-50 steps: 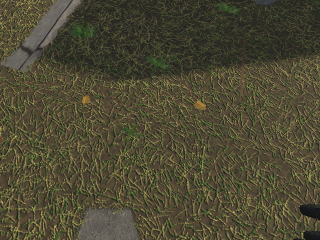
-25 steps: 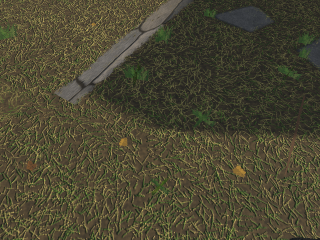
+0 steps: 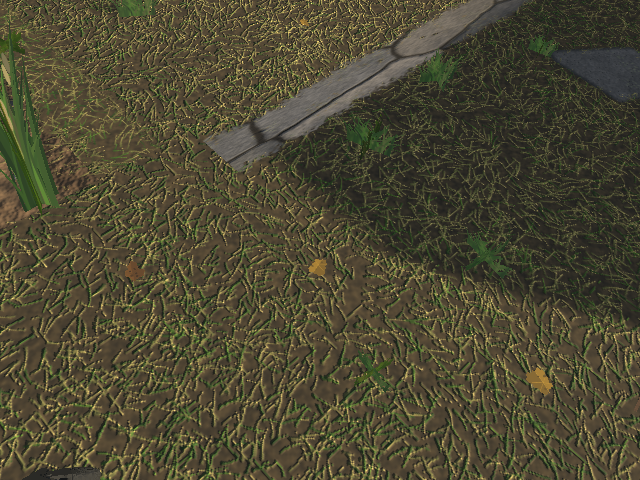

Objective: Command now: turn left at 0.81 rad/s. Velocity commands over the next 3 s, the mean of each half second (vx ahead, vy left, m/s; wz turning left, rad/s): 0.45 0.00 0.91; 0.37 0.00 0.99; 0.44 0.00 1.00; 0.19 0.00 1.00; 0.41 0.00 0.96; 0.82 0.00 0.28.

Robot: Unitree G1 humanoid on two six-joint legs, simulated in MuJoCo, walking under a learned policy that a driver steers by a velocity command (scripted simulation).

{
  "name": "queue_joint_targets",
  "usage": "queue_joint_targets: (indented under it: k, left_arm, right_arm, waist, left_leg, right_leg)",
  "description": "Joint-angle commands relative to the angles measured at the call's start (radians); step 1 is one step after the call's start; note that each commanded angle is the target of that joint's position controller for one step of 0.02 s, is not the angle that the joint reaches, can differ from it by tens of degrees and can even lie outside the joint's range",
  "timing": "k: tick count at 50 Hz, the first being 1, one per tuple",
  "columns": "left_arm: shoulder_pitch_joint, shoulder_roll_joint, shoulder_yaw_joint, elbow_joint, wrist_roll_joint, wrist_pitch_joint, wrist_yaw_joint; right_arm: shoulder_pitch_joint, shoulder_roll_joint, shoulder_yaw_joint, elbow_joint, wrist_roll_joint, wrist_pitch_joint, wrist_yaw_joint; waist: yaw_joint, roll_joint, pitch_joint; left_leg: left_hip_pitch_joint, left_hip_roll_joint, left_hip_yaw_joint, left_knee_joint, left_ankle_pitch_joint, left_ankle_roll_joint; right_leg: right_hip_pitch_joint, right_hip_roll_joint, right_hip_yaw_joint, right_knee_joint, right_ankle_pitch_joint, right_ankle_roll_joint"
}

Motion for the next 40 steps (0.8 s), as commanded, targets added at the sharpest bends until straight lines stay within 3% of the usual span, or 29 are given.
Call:
queue_joint_targets:
  k: [1,2,3,4,5,6,8,11,15,16,17,18,19,21,22,23,24,25,26,27,29,30,31,32,34,37,40]
  left_arm:
    - [-0.103,0.096,0.02,-0.122,0.002,-0.038,0.002]
    - [-0.088,0.096,0.024,-0.096,0.015,-0.042,0.01]
    - [-0.082,0.1,0.028,-0.093,0.02,-0.042,0.011]
    - [-0.082,0.091,0.027,-0.088,0.015,-0.043,0.003]
    - [-0.051,0.082,0.025,-0.074,0.01,-0.047,-0.009]
    - [-0.039,0.078,0.023,-0.064,0.001,-0.054,-0.022]
    - [-0.077,0.08,0.026,-0.07,-0.01,-0.07,-0.035]
    - [-0.127,0.076,0.027,-0.074,-0.012,-0.106,-0.042]
    - [-0.163,0.055,0.02,-0.081,-0.018,-0.141,-0.05]
    - [-0.115,0.061,0.002,-0.042,0.064,-0.072,-0.063]
    - [-0.128,0.065,0.004,-0.061,0.055,-0.047,-0.063]
    - [-0.15,0.066,-0.002,-0.079,0.038,-0.04,-0.06]
    - [-0.153,0.07,-0.005,-0.09,0.024,-0.04,-0.057]
    - [-0.06,0.088,-0.002,-0.069,0.002,-0.055,-0.046]
    - [0.03,0.104,0.005,-0.046,0.002,-0.066,-0.035]
    - [0.144,0.157,0.018,-0.022,0.02,-0.079,-0.021]
    - [0.269,0.224,0.029,-0.019,0.048,-0.091,-0.009]
    - [0.218,0.305,0.043,-0.028,0.069,-0.09,-0.01]
    - [0.155,0.237,0.033,-0.04,0.059,-0.089,-0.021]
    - [0.164,0.174,0.013,-0.039,0.043,-0.088,-0.024]
    - [0.199,0.126,-0.01,-0.016,0.037,-0.092,-0.02]
    - [0.215,0.107,-0.017,0.002,0.034,-0.095,-0.021]
    - [0.178,0.088,-0.016,-0.013,-0.009,-0.116,-0.007]
    - [0.188,0.077,-0.02,-0.003,-0.01,-0.121,-0.001]
    - [0.185,0.105,-0.012,0.009,0.009,-0.106,0.01]
    - [0.144,0.161,0.001,0.014,0.003,-0.084,0.015]
    - [0.143,0.219,0.018,0.019,-0.02,-0.078,0.016]
  right_arm:
    - [0.003,-0.211,-0.045,-0.092,-0.012,-0.065,-0.008]
    - [-0.037,-0.19,-0.038,-0.096,0.012,-0.058,-0.02]
    - [-0.064,-0.177,-0.03,-0.1,0.027,-0.047,-0.031]
    - [-0.066,-0.169,-0.025,-0.105,0.024,-0.039,-0.041]
    - [-0.029,-0.157,-0.021,-0.095,0.027,-0.037,-0.048]
    - [-0.001,-0.153,-0.019,-0.091,0.032,-0.041,-0.049]
    - [0.03,-0.166,-0.02,-0.084,0.033,-0.051,-0.049]
    - [0.058,-0.169,-0.018,-0.067,0.029,-0.059,-0.056]
    - [0.041,-0.159,-0.01,-0.07,0.036,-0.061,-0.057]
    - [0.052,-0.21,-0.024,-0.042,-0.039,-0.043,-0.003]
    - [0.05,-0.187,-0.02,-0.049,-0.034,-0.036,0.023]
    - [0.043,-0.18,-0.015,-0.051,-0.022,-0.035,0.037]
    - [0.026,-0.179,-0.013,-0.055,-0.016,-0.037,0.044]
    - [-0.064,-0.178,-0.01,-0.078,-0.014,-0.041,0.043]
    - [-0.104,-0.165,-0.005,-0.084,-0.015,-0.045,0.037]
    - [-0.116,-0.116,0.008,-0.088,-0.017,-0.057,0.034]
    - [-0.102,-0.025,0.034,-0.099,-0.014,-0.076,0.026]
    - [-0.115,-0.049,0.039,-0.138,0.001,-0.077,0.015]
    - [-0.144,-0.106,0.032,-0.126,-0.022,-0.068,0.01]
    - [-0.135,-0.147,0.017,-0.099,-0.047,-0.063,0.023]
    - [-0.092,-0.141,0.012,-0.054,-0.054,-0.049,0.059]
    - [-0.102,-0.119,0.019,-0.053,-0.055,-0.04,0.069]
    - [-0.088,-0.094,0.016,-0.08,0.084,-0.06,0.026]
    - [-0.116,-0.088,0.028,-0.084,0.081,-0.067,0.017]
    - [-0.188,-0.067,0.036,-0.116,0.043,-0.069,0.019]
    - [-0.253,-0.014,0.055,-0.131,0.034,-0.069,0.042]
    - [-0.168,-0.062,0.028,-0.085,0.035,-0.062,0.062]
  waist:
    - [0.002,0.205,-0.133]
    - [0.018,0.133,-0.145]
    - [0.032,0.137,-0.148]
    - [0.035,0.155,-0.161]
    - [0.033,0.144,-0.209]
    - [0.022,0.141,-0.215]
    - [0.003,0.179,-0.155]
    - [-0.016,0.203,-0.099]
    - [-0.028,0.228,-0.061]
    - [-0.053,0.293,-0.059]
    - [-0.054,0.268,-0.039]
    - [-0.056,0.246,-0.031]
    - [-0.047,0.235,-0.027]
    - [0.021,0.197,-0.041]
    - [0.082,0.15,-0.049]
    - [0.136,0.052,-0.083]
    - [0.175,-0.141,-0.192]
    - [0.123,-0.185,-0.164]
    - [0.095,-0.069,-0.096]
    - [0.088,-0.01,-0.073]
    - [0.074,-0.019,-0.033]
    - [0.072,-0.026,-0.007]
    - [0.07,-0.142,0.0]
    - [0.077,-0.133,-0.01]
    - [0.08,-0.061,0.017]
    - [0.08,-0.036,0.046]
    - [0.03,-0.05,-0.038]
  left_leg:
    - [0.315,0.303,-0.579,-0.388,0.4,0.243]
    - [0.317,0.259,-0.513,-0.368,0.375,0.185]
    - [0.298,0.227,-0.473,-0.364,0.387,0.157]
    - [0.287,0.202,-0.457,-0.362,0.42,0.148]
    - [0.314,0.175,-0.452,-0.389,0.229,0.145]
    - [0.328,0.16,-0.47,-0.433,-0.026,0.147]
    - [0.327,0.168,-0.548,-0.505,-0.25,0.159]
    - [0.328,0.156,-0.569,-0.514,-0.245,0.162]
    - [0.242,0.116,-0.568,-0.475,-0.182,0.161]
    - [0.209,0.057,-0.542,-0.467,-0.213,0.144]
    - [0.169,0.043,-0.557,-0.454,-0.213,0.145]
    - [0.131,0.043,-0.584,-0.447,-0.215,0.15]
    - [0.094,0.046,-0.61,-0.44,-0.216,0.153]
    - [-0.039,0.045,-0.636,-0.412,-0.203,0.129]
    - [-0.149,0.019,-0.613,-0.345,-0.215,0.099]
    - [-0.299,-0.043,-0.524,-0.189,-0.264,0.056]
    - [-0.345,-0.147,-0.311,0.16,-0.309,0.024]
    - [-0.524,-0.147,-0.221,0.327,-0.171,0.012]
    - [-0.544,-0.036,-0.189,0.427,-0.057,0.007]
    - [-0.518,-0.02,-0.166,0.445,-0.013,0.001]
    - [-0.461,0.035,-0.105,0.477,0.047,-0.027]
    - [-0.457,0.05,-0.075,0.513,0.08,-0.036]
    - [-0.512,0.103,-0.1,0.518,0.13,-0.051]
    - [-0.523,0.11,-0.077,0.524,0.142,-0.066]
    - [-0.489,0.111,-0.017,0.424,0.169,-0.096]
    - [-0.292,0.091,0.067,0.133,0.303,-0.109]
    - [-0.074,0.005,0.144,0.005,0.322,-0.06]
  right_leg:
    - [-0.36,0.074,0.15,0.318,-0.009,-0.026]
    - [-0.348,0.054,0.155,0.274,0.077,-0.024]
    - [-0.315,0.051,0.157,0.227,0.129,-0.018]
    - [-0.28,0.069,0.151,0.226,0.171,-0.009]
    - [-0.263,0.077,0.148,0.185,0.223,-0.009]
    - [-0.26,0.08,0.146,0.12,0.265,-0.009]
    - [-0.283,0.098,0.145,-0.012,0.281,-0.002]
    - [-0.267,0.116,0.156,-0.183,0.298,0.009]
    - [-0.171,0.136,0.152,-0.322,0.324,0.022]
    - [-0.147,0.127,0.08,-0.27,0.288,0.032]
    - [-0.128,0.126,0.079,-0.282,0.267,0.038]
    - [-0.093,0.126,0.078,-0.307,0.252,0.041]
    - [-0.042,0.127,0.084,-0.342,0.245,0.037]
    - [0.188,0.121,0.096,-0.44,0.284,0.009]
    - [0.367,0.102,0.098,-0.513,0.324,-0.014]
    - [0.579,0.02,0.146,-0.548,0.27,-0.039]
    - [0.701,-0.229,0.399,-0.634,-0.036,-0.076]
    - [0.634,-0.374,0.797,-0.799,-0.354,-0.132]
    - [0.545,-0.382,0.761,-0.785,-0.337,-0.142]
    - [0.505,-0.319,0.601,-0.762,-0.233,-0.133]
    - [0.462,-0.212,0.328,-0.778,0.087,-0.127]
    - [0.44,-0.179,0.219,-0.767,0.293,-0.125]
    - [0.505,-0.143,0.152,-0.725,0.515,-0.12]
    - [0.51,-0.147,0.093,-0.705,0.702,-0.128]
    - [0.453,-0.149,0.007,-0.715,0.842,-0.142]
    - [0.336,-0.106,-0.13,-0.715,0.896,-0.125]
    - [0.38,-0.118,-0.186,-0.589,1.236,-0.096]
Next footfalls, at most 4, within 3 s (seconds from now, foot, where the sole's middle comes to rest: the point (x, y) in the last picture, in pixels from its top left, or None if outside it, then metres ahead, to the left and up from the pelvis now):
0.46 right None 0.22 -0.08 -0.75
0.88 left None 0.34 0.29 -0.75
1.30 right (176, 413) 0.57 0.24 -0.75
1.76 left None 0.34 0.51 -0.75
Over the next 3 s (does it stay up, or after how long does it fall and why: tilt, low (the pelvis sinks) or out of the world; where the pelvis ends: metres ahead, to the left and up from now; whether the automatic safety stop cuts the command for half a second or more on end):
stays up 0.10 0.68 0.00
